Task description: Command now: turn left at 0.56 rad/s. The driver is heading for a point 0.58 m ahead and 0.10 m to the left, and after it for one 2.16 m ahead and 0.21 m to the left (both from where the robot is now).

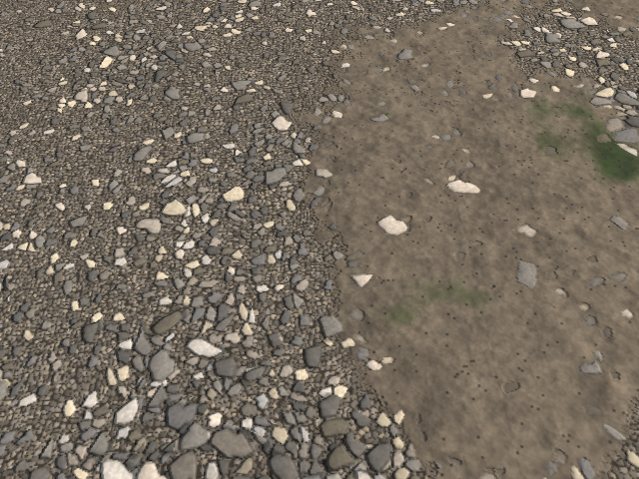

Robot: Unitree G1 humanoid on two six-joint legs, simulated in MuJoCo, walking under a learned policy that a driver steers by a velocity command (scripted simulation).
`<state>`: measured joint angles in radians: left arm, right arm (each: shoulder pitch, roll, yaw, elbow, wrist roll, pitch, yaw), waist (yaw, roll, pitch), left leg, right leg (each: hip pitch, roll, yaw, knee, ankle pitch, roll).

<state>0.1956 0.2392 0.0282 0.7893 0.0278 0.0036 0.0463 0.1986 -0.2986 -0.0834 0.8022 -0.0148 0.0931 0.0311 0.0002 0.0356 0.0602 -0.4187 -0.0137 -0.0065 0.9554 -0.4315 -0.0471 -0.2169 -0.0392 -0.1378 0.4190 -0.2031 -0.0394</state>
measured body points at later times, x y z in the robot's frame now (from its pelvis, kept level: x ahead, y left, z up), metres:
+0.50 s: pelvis +0.06 +0.06 +0.00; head +0.07 +0.08 +0.45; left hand +0.13 +0.36 -0.11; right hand +0.15 -0.22 -0.11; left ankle -0.03 +0.11 -0.74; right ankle +0.20 -0.07 -0.69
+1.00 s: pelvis +0.32 +0.10 +0.00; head +0.35 +0.10 +0.45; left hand +0.20 +0.33 -0.13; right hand +0.55 -0.07 -0.12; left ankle +0.38 +0.27 -0.69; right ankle +0.28 -0.01 -0.74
